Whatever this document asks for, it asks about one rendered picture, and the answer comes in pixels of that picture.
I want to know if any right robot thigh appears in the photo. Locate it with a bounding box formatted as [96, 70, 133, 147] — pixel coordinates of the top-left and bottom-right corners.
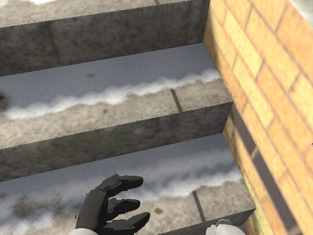
[205, 224, 245, 235]

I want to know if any robot left hand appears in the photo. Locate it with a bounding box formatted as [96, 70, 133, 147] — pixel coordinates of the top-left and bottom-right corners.
[75, 173, 151, 235]

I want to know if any right robot shin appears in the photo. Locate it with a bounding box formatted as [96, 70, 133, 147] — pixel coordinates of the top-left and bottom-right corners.
[215, 219, 232, 227]

